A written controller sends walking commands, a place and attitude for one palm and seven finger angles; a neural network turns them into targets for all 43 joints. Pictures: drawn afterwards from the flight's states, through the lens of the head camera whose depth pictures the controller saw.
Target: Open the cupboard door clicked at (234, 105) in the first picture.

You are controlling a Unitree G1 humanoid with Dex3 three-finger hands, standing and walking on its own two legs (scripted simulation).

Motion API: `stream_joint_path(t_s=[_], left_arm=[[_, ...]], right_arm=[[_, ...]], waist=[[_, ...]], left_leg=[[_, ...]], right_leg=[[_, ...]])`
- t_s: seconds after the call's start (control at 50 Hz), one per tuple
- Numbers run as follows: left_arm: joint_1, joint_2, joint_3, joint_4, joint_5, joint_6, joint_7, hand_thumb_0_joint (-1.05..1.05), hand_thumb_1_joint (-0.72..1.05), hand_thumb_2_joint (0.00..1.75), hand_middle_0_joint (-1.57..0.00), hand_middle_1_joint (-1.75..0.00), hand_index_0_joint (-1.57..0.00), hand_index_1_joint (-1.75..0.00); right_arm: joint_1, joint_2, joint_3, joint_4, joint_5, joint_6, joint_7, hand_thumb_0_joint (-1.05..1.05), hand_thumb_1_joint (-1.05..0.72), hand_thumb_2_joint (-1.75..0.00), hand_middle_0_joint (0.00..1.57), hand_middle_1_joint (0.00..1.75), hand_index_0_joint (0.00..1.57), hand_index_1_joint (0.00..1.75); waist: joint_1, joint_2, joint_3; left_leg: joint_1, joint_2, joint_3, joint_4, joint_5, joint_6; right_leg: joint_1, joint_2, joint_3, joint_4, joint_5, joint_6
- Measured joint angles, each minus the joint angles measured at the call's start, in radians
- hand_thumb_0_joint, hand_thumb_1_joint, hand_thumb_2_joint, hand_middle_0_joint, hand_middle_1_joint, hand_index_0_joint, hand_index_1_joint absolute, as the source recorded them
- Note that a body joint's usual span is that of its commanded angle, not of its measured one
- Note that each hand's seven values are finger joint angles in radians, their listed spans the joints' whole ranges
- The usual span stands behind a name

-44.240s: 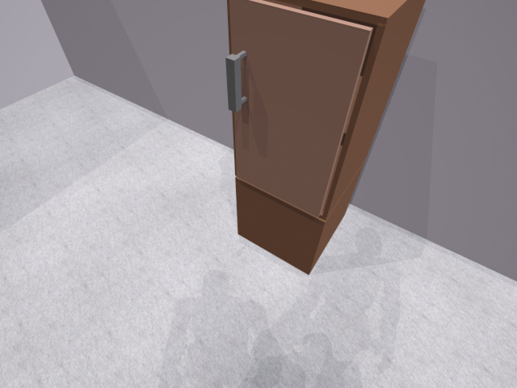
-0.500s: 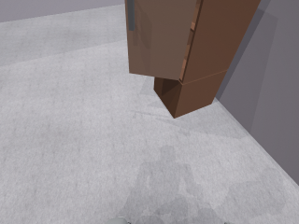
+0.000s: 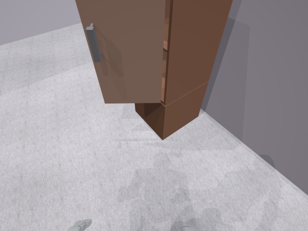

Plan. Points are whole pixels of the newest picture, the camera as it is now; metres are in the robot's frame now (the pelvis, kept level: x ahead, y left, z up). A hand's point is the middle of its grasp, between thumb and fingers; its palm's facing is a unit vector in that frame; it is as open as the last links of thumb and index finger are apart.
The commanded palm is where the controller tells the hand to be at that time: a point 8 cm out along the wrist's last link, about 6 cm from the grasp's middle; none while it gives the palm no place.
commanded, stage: take the last steps up to it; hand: left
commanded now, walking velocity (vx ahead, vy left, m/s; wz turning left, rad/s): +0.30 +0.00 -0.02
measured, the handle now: (95, 42) +0.82 +0.25 +0.06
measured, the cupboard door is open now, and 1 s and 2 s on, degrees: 54 54 54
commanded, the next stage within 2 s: come to a stop and stand still in 0.44 s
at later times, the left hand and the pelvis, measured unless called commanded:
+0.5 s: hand out of the picture +0.12 +0.19 -0.20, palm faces +0.09 -0.99 -0.12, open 7.3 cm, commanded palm none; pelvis +0.17 +0.03 -0.01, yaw +0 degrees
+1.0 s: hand (98, 184) +0.30 +0.20 -0.17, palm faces +0.01 -0.97 -0.23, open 7.4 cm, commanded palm none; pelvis +0.23 +0.01 +0.00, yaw +0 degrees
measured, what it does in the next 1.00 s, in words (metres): walks ahead: right foot, then left foot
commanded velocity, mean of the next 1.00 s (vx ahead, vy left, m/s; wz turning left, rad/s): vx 0.02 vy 0.01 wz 0.01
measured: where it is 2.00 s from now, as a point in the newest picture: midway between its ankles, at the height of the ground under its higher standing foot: outside the picture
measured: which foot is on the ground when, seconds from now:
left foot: down 0.00-0.06, up 0.08-0.42, down 0.44-0.88, up 0.90-1.00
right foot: up 0.00-0.02, down 0.04-0.44, up 0.46-0.82, down 0.84-1.00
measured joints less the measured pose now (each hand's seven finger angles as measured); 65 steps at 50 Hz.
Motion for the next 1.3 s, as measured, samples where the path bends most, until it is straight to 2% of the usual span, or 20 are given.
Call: stream_joint_path(t_s=[0.04,0.1,0.14,0.18,0.28,0.4,0.44,0.5,0.54,0.58,0.72,0.78,0.84,0.9,1.0,1.08,1.1,1.14,1.18,1.3], left_arm=[[-0.005,0.003,-0.004,-0.005,0.001,-0.017,-0.003,0.01,0.91,0.90,-0.19,-0.30,-0.20,-0.30],[-0.005,-0.009,-0.004,-0.002,-0.005,-0.056,0.007,0.00,0.91,0.90,-0.19,-0.30,-0.20,-0.30],[0.019,-0.023,-0.009,0.006,-0.011,-0.063,0.017,0.00,0.91,0.90,-0.19,-0.30,-0.20,-0.30],[0.052,-0.031,0.006,0.016,-0.023,-0.070,0.034,-0.01,0.92,0.90,-0.20,-0.30,-0.20,-0.30],[0.124,0.001,0.011,0.066,-0.012,-0.071,0.040,-0.02,0.96,0.90,-0.20,-0.30,-0.20,-0.30],[0.216,-0.009,-0.001,0.136,-0.004,-0.054,0.024,-0.01,0.93,0.90,-0.19,-0.30,-0.20,-0.30],[0.251,-0.016,-0.004,0.150,-0.006,-0.043,0.021,0.00,0.92,0.90,-0.20,-0.30,-0.20,-0.30],[0.252,-0.010,-0.008,0.164,-0.008,-0.015,0.020,0.00,0.92,0.90,-0.19,-0.30,-0.20,-0.30],[0.234,-0.006,-0.008,0.160,-0.003,-0.007,0.020,0.01,0.91,0.90,-0.19,-0.30,-0.20,-0.30],[0.205,-0.005,-0.008,0.145,0.000,-0.005,0.019,0.01,0.91,0.90,-0.19,-0.30,-0.20,-0.30],[0.120,-0.002,-0.012,0.084,-0.007,0.014,0.041,0.01,0.92,0.90,-0.19,-0.30,-0.20,-0.30],[0.102,0.012,-0.007,0.069,-0.006,0.028,0.040,0.01,0.92,0.90,-0.19,-0.30,-0.20,-0.30],[0.097,0.028,-0.003,0.050,-0.003,0.030,0.040,0.01,0.92,0.90,-0.19,-0.30,-0.20,-0.30],[0.085,0.025,-0.007,0.044,-0.001,0.026,0.043,0.01,0.92,0.90,-0.19,-0.30,-0.20,-0.30],[0.054,0.000,-0.017,0.038,-0.003,0.014,0.055,0.01,0.91,0.90,-0.19,-0.30,-0.20,-0.30],[0.038,-0.005,-0.015,0.034,-0.004,0.011,0.057,0.01,0.91,0.90,-0.20,-0.30,-0.20,-0.30],[0.038,-0.005,-0.015,0.034,-0.007,0.012,0.057,0.00,0.91,0.90,-0.20,-0.30,-0.20,-0.30],[0.035,-0.002,-0.014,0.040,-0.015,0.020,0.054,0.00,0.91,0.90,-0.20,-0.30,-0.20,-0.30],[0.046,0.008,-0.023,0.036,-0.018,0.029,0.053,0.00,0.91,0.90,-0.20,-0.30,-0.20,-0.30],[0.148,0.025,-0.033,-0.014,-0.003,0.026,0.054,0.00,0.91,0.90,-0.20,-0.30,-0.20,-0.30]], right_arm=[[0.029,0.009,0.004,0.014,0.004,0.003,0.001,0.00,-0.91,-0.90,0.20,0.30,0.20,0.30],[0.014,0.015,0.003,0.037,0.020,0.026,0.009,0.00,-0.91,-0.90,0.20,0.30,0.20,0.30],[-0.017,0.011,-0.004,0.037,0.021,0.038,0.012,0.01,-0.91,-0.90,0.21,0.30,0.20,0.30],[-0.058,0.005,-0.011,0.020,0.018,0.044,0.012,0.01,-0.91,-0.90,0.20,0.30,0.20,0.30],[-0.166,-0.006,-0.023,-0.041,0.012,0.040,0.019,0.01,-0.91,-0.90,0.20,0.29,0.20,0.30],[-0.262,-0.044,-0.032,-0.084,0.011,0.021,0.027,0.01,-0.93,-0.90,0.20,0.29,0.20,0.30],[-0.275,-0.055,-0.028,-0.099,0.009,0.002,0.026,0.01,-0.93,-0.90,0.20,0.29,0.20,0.30],[-0.292,-0.040,-0.019,-0.120,0.002,-0.014,0.014,0.00,-0.92,-0.90,0.20,0.29,0.20,0.30],[-0.284,-0.026,-0.009,-0.128,0.004,-0.014,0.006,0.00,-0.92,-0.90,0.20,0.29,0.20,0.30],[-0.269,-0.011,0.001,-0.123,0.007,-0.013,-0.002,0.00,-0.92,-0.90,0.20,0.29,0.20,0.30],[-0.234,-0.011,0.006,-0.073,0.013,0.024,-0.027,-0.01,-0.95,-0.90,0.21,0.30,0.20,0.30],[-0.225,-0.007,0.001,-0.058,0.013,0.048,-0.026,0.00,-0.94,-0.90,0.21,0.30,0.20,0.30],[-0.212,-0.004,-0.008,-0.055,0.018,0.063,-0.025,0.00,-0.93,-0.90,0.21,0.30,0.20,0.30],[-0.217,-0.019,-0.021,-0.059,0.027,0.078,-0.019,0.00,-0.92,-0.90,0.21,0.30,0.20,0.30],[-0.222,-0.043,-0.028,-0.059,0.032,0.106,-0.015,0.00,-0.91,-0.90,0.20,0.30,0.20,0.30],[-0.233,-0.040,-0.023,-0.059,0.035,0.103,-0.011,0.00,-0.91,-0.90,0.20,0.29,0.20,0.30],[-0.233,-0.040,-0.020,-0.060,0.034,0.097,-0.010,0.00,-0.91,-0.90,0.20,0.29,0.20,0.30],[-0.233,-0.036,-0.017,-0.061,0.027,0.082,-0.012,0.00,-0.91,-0.90,0.20,0.29,0.20,0.30],[-0.228,-0.028,-0.009,-0.074,0.021,0.086,-0.009,0.00,-0.91,-0.90,0.20,0.29,0.20,0.30],[-0.205,-0.033,-0.008,-0.192,0.008,0.075,0.002,0.00,-0.91,-0.90,0.20,0.30,0.20,0.30]], waist=[[-0.007,0.004,0.007],[-0.003,0.020,0.039],[0.006,0.025,0.048],[0.015,0.027,0.046],[0.034,0.015,0.023],[0.079,0.002,0.003],[0.086,0.001,-0.009],[0.090,-0.032,-0.001],[0.089,-0.040,-0.001],[0.087,-0.040,0.001],[0.068,-0.023,0.007],[0.058,-0.015,0.007],[0.053,-0.017,0.006],[0.041,0.010,0.018],[0.034,0.025,0.038],[0.045,-0.006,0.045],[0.047,-0.012,0.043],[0.050,-0.024,0.042],[0.061,-0.039,0.037],[0.046,-0.019,-0.021]], left_leg=[[-0.012,0.024,-0.001,0.089,-0.068,-0.019],[-0.168,0.060,-0.069,0.501,-0.175,-0.020],[-0.286,0.063,-0.114,0.708,-0.144,-0.021],[-0.381,0.078,-0.134,0.767,-0.087,-0.030],[-0.496,0.111,-0.132,0.591,0.019,-0.057],[-0.428,0.085,-0.107,0.294,0.092,-0.055],[-0.376,0.070,-0.098,0.212,0.161,-0.030],[-0.368,0.046,-0.066,0.275,0.123,0.033],[-0.338,0.035,-0.054,0.247,0.102,0.043],[-0.305,0.024,-0.051,0.193,0.119,0.039],[-0.247,0.011,-0.063,0.111,0.132,0.039],[-0.250,0.024,-0.065,0.143,0.103,0.026],[-0.269,0.031,-0.060,0.197,0.067,0.008],[-0.295,0.050,-0.070,0.253,0.029,-0.017],[-0.333,0.017,-0.142,0.452,-0.168,-0.050],[-0.278,0.007,-0.146,0.346,-0.122,-0.067],[-0.249,0.010,-0.144,0.268,-0.051,-0.066],[-0.225,0.008,-0.145,0.208,0.057,-0.029],[-0.216,0.001,-0.137,0.210,0.038,-0.002],[-0.278,0.002,-0.139,0.292,-0.015,0.016]], right_leg=[[0.076,0.020,-0.014,-0.090,0.020,-0.022],[0.106,0.044,-0.035,-0.052,-0.038,-0.037],[0.152,0.055,-0.045,-0.088,-0.052,-0.034],[0.200,0.067,-0.049,-0.153,-0.034,-0.026],[0.292,0.078,-0.057,-0.268,-0.021,-0.024],[0.364,0.058,-0.047,-0.250,-0.097,0.020],[0.356,0.045,-0.039,-0.167,-0.163,0.034],[0.229,0.024,0.007,0.177,-0.286,0.010],[0.132,0.023,0.017,0.354,-0.272,0.003],[0.061,0.016,0.019,0.414,-0.216,0.008],[0.048,0.016,0.039,0.138,-0.142,0.040],[0.098,0.029,0.033,0.036,-0.132,0.037],[0.165,0.035,0.039,-0.087,-0.023,0.024],[0.165,0.053,0.035,-0.087,-0.086,0.009],[0.176,0.050,0.017,-0.103,-0.077,-0.003],[0.185,0.036,0.017,-0.119,-0.061,0.008],[0.181,0.034,0.017,-0.109,-0.064,0.013],[0.174,0.028,0.016,-0.082,-0.076,0.025],[0.186,0.025,0.027,-0.092,-0.077,0.027],[0.150,0.023,0.027,-0.069,-0.075,0.040]])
